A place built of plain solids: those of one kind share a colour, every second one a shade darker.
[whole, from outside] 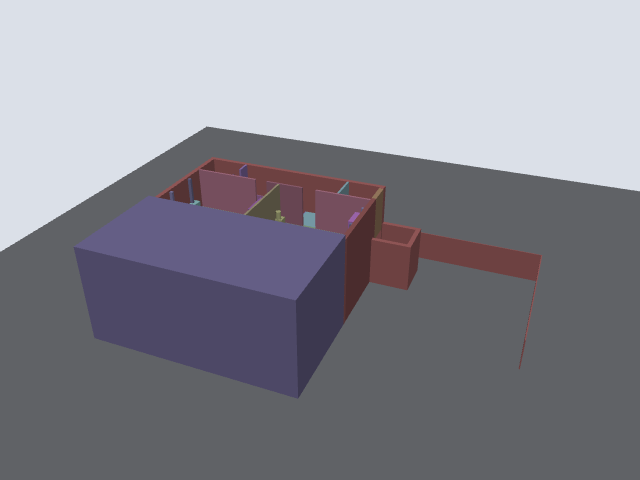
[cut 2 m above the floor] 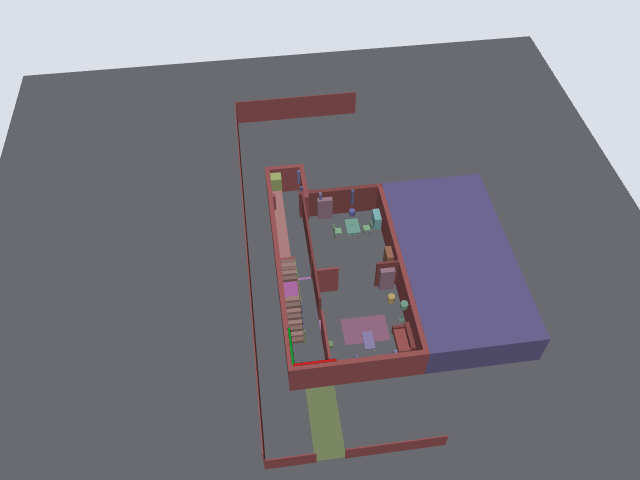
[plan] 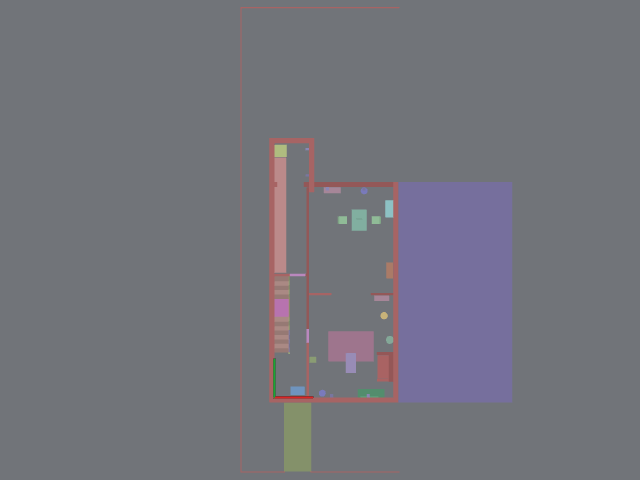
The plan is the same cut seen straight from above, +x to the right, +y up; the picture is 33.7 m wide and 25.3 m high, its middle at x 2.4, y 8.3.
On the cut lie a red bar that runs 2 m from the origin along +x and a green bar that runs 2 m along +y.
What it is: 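A semi-detached two-storey house, 6.3 m wide inside and 11.1 m deep with a one-storey outshot of 2.3 m behind the kitchen; a hall 1.69 m wide with a straight stair of 14 risers of 196 mm on goings of 232 mm and a flat half landing; a through lounge; upstairs three bedrooms and a bathroom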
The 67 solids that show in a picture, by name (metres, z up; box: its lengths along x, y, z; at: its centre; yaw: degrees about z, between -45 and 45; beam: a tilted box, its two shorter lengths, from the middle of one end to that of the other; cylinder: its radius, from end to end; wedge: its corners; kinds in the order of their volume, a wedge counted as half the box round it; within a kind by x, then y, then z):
{
 "neighbour_house_1": {"box": [6.0, 11.63, 5.6], "at": [9.53, 5.54, 2.75]},
 "wall_1": {"box": [0.06, 24.54, 1.85], "at": [-1.76, 8.31, 0.88]},
 "wall_2": {"box": [2.36, 0.06, 1.05], "at": [-0.62, -3.93, 0.47]},
 "wall_3": {"box": [0.27, 11.63, 5.3], "at": [-0.14, 5.54, 2.6]},
 "wall_4": {"box": [0.27, 2.86, 2.94], "at": [-0.14, 12.24, 1.42]},
 "wall_5": {"box": [0.42, 0.27, 5.3], "at": [-0.06, 11.22, 2.6]},
 "wall_6": {"box": [2.37, 0.27, 2.94], "at": [0.91, 13.54, 1.42]},
 "wall_7": {"box": [0.13, 2.89, 2.64], "at": [1.76, 1.44, 1.27]},
 "wall_8": {"box": [0.13, 7.48, 2.64], "at": [1.76, 7.35, 1.27]},
 "wall_9": {"box": [0.27, 2.86, 2.94], "at": [1.96, 12.24, 1.42]},
 "wall_10": {"box": [8.38, 0.06, 1.85], "at": [2.4, 20.55, 0.88]},
 "wall_11": {"box": [1.18, 0.13, 2.64], "at": [2.41, 5.45, 1.27]},
 "wall_12": {"box": [6.8, 0.27, 5.3], "at": [3.13, -0.14, 2.6]},
 "wall_13": {"box": [4.99, 0.27, 5.3], "at": [4.04, 11.22, 2.6]},
 "wall_14": {"box": [4.71, 0.06, 1.05], "at": [4.24, -3.93, 0.47]},
 "wall_15": {"box": [1.18, 0.13, 2.64], "at": [5.67, 5.45, 1.27]},
 "wall_16": {"box": [0.27, 11.63, 5.3], "at": [6.39, 5.54, 2.6]},
 "tread_1": {"box": [0.75, 0.27, 0.22], "at": [0.38, 2.5, 0.09]},
 "tread_2": {"box": [0.75, 0.27, 0.41], "at": [0.38, 2.73, 0.19]},
 "tread_3": {"box": [0.75, 0.27, 0.61], "at": [0.38, 2.96, 0.28]},
 "tread_4": {"box": [0.75, 0.27, 0.8], "at": [0.38, 3.19, 0.38]},
 "tread_5": {"box": [0.75, 0.27, 1.0], "at": [0.38, 3.42, 0.48]},
 "tread_6": {"box": [0.75, 0.27, 1.2], "at": [0.38, 3.66, 0.58]},
 "tread_7": {"box": [0.75, 0.27, 1.39], "at": [0.38, 3.89, 0.68]},
 "tread_8": {"box": [0.75, 0.27, 1.59], "at": [0.38, 4.12, 0.77]},
 "tread_9": {"box": [0.75, 0.27, 1.78], "at": [0.38, 5.33, 0.87]},
 "tread_10": {"box": [0.75, 0.27, 1.98], "at": [0.38, 5.56, 0.97]},
 "tread_11": {"box": [0.75, 0.27, 2.18], "at": [0.38, 5.79, 1.07]},
 "tread_12": {"box": [0.75, 0.27, 2.37], "at": [0.38, 6.02, 1.17]},
 "tread_13": {"box": [0.75, 0.27, 2.57], "at": [0.38, 6.25, 1.26]},
 "landing_wall_1": {"box": [0.13, 3.89, 2.65], "at": [1.76, 1.94, 3.92]},
 "landing_wall_2": {"box": [0.13, 2.31, 2.65], "at": [1.76, 5.79, 3.92]},
 "landing_wall_3": {"box": [0.13, 3.31, 2.65], "at": [1.76, 9.43, 3.92]},
 "ground_1": {"box": [1.44, 3.63, 0.5], "at": [1.22, -2.09, -0.25]},
 "bedrooms_wall_1": {"box": [4.44, 0.13, 2.65], "at": [4.04, 5.45, 3.92]},
 "wardrobe_bed_1": {"box": [1.18, 0.6, 2.05], "at": [3.14, 10.79, 3.71]},
 "half_landing_1": {"box": [0.75, 0.97, 1.59], "at": [0.38, 4.74, 0.77]},
 "upper_floor_back_1": {"box": [1.7, 4.71, 0.14], "at": [0.84, 8.74, 2.66]},
 "back_wall_over_outshot_1": {"box": [1.39, 0.27, 2.65], "at": [0.85, 11.22, 3.92]},
 "shelf_1": {"box": [0.9, 0.32, 1.61], "at": [3.05, 10.93, 0.76]},
 "shelf_2": {"box": [0.8, 0.3, 1.65], "at": [5.66, 5.23, 0.78]},
 "sofa_1": {"box": [0.65, 1.24, 0.37], "at": [5.75, 1.61, 0.24]},
 "sofa_2": {"box": [0.86, 0.16, 0.65], "at": [5.83, 0.91, 0.28]},
 "sofa_3": {"box": [0.86, 0.16, 0.65], "at": [5.83, 2.31, 0.28]},
 "sofa_4": {"box": [0.24, 1.56, 0.83], "at": [6.14, 1.61, 0.36]},
 "fridge_freezer_1": {"box": [0.65, 0.65, 1.85], "at": [0.33, 13.0, 0.88]},
 "bath_wall_1": {"box": [1.69, 0.13, 2.65], "at": [0.85, 9.12, 3.92]},
 "slotfit_storage_1": {"box": [0.36, 0.84, 1.34], "at": [6.07, 6.69, 0.62]},
 "tv_board_1": {"box": [1.4, 0.46, 0.55], "at": [5.1, 0.23, 0.23]},
 "dresser_1": {"box": [0.42, 0.9, 0.92], "at": [6.05, 9.94, 0.41]},
 "box_wall_1": {"box": [0.81, 0.13, 2.65], "at": [0.41, 2.33, 3.92]},
 "laid_rug_front_room_1": {"box": [2.4, 1.6, 0.06], "at": [4.04, 2.69, -0.02]},
 "curtains_curtains_1": {"box": [0.19, 0.12, 1.46], "at": [1.73, 13.09, 1.68]},
 "curtains_curtains_2": {"box": [0.17, 0.19, 1.61], "at": [3.0, 0.09, 4.34]},
 "curtains_curtains_3": {"box": [0.17, 0.19, 1.61], "at": [4.72, 11.0, 1.61]},
 "curtains_curtains_4": {"box": [0.17, 0.19, 1.61], "at": [4.93, 0.09, 4.34]},
 "worktop_1": {"box": [0.62, 6.08, 0.04], "at": [0.31, 9.61, 0.88]},
 "meeting_table_1": {"box": [0.79, 1.12, 0.07], "at": [4.47, 9.35, 0.7]},
 "slotfit_front_seat_1": {"cylinder": 0.19, "from": [5.78, 4.31, -0.05], "to": [5.78, 4.31, 0.44]},
 "floor_lamp_1": {"cylinder": 0.21, "from": [6.08, 3.03, 1.25], "to": [6.08, 3.03, 1.55]},
 "coffee_table_1": {"box": [0.54, 1.05, 0.07], "at": [4.03, 1.82, 0.36]},
 "plant_pot_1": {"cylinder": 0.18, "from": [4.73, 10.89, 0.0], "to": [4.73, 10.89, 0.38]},
 "nightstand_1": {"cylinder": 0.15, "from": [2.42, 5.66, 3.28], "to": [2.42, 5.66, 3.75]},
 "box_cardboard_1": {"box": [0.36, 0.33, 0.27], "at": [2.02, 1.99, 0.08]},
 "laid_doormat_1": {"box": [0.75, 0.45, 0.06], "at": [1.22, 0.35, -0.02]},
 "side_chair_1": {"box": [0.42, 0.42, 0.04], "at": [3.61, 9.35, 0.43]},
 "side_chair_2": {"box": [0.42, 0.42, 0.04], "at": [5.33, 9.35, 0.43]}
}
